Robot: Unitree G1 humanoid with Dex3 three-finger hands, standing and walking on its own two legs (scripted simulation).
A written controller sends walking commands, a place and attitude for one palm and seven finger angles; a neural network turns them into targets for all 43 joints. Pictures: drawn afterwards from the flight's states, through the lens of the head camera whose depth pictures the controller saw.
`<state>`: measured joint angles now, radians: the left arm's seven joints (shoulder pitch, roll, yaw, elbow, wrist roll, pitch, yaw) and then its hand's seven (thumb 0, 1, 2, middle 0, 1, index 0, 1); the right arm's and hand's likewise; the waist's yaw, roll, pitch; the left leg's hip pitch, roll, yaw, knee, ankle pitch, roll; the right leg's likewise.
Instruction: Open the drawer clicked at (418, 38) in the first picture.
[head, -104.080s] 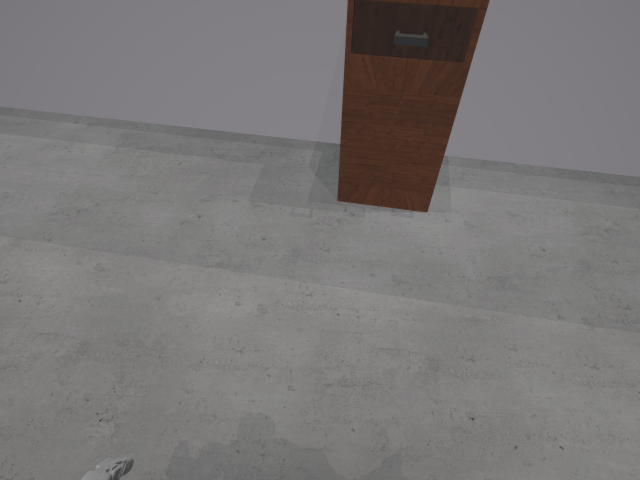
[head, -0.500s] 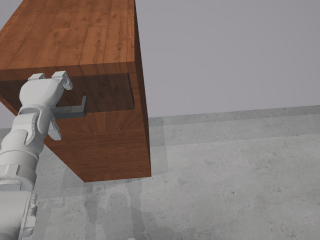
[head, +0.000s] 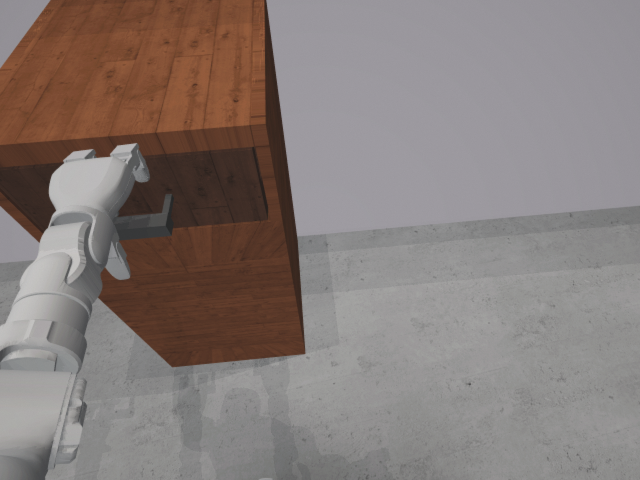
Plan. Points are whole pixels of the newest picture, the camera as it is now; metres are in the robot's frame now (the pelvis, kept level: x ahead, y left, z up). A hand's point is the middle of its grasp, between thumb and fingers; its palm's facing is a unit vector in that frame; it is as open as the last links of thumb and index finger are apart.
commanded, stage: re-aim the fingers above the handle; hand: left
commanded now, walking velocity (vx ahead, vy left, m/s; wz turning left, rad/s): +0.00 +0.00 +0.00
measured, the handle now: (138, 215) +0.49 +0.28 +0.02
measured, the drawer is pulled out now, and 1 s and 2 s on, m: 0.00 0.00 0.00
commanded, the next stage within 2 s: lower the fingers behind the handle in 0.88 s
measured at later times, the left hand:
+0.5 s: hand (115, 209) +0.44 +0.27 +0.09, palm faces -0.02 -0.01 -1.00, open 13.6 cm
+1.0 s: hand (105, 212) +0.44 +0.28 +0.09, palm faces +0.00 +0.00 -1.00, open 13.8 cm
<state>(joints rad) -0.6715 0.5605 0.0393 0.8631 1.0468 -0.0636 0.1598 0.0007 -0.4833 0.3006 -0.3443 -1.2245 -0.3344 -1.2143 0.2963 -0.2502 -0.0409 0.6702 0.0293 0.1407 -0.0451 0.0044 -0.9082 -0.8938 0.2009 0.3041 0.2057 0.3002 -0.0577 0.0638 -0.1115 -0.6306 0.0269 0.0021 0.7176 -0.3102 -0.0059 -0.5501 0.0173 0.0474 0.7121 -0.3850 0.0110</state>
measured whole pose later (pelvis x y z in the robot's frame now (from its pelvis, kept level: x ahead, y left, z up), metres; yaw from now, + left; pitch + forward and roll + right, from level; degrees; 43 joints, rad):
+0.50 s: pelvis +0.00 -0.01 +0.00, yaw +0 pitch +13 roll -1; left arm -0.67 0.58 0.04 0.85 1.03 -0.09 0.15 0.00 -0.48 0.30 -0.32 -1.20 -0.35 -1.22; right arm 0.30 -0.27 -0.06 0.68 0.03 0.13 -0.05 0.00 -0.91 -0.89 0.20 0.30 0.20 0.30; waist -0.06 0.06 -0.11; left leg -0.63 0.03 -0.01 0.71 -0.31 -0.02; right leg -0.55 0.02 0.04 0.71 -0.39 0.00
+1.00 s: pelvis +0.00 +0.00 +0.00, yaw +1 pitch +12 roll -1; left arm -0.65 0.57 0.02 0.82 1.03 -0.06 0.16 0.00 -0.48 0.30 -0.32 -1.20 -0.32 -1.20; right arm 0.28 -0.26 -0.06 0.68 0.03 0.13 -0.04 0.00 -0.91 -0.89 0.20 0.30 0.21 0.30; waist -0.05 0.06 -0.12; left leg -0.62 0.02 -0.01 0.72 -0.31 -0.01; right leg -0.54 0.02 0.04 0.71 -0.39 0.01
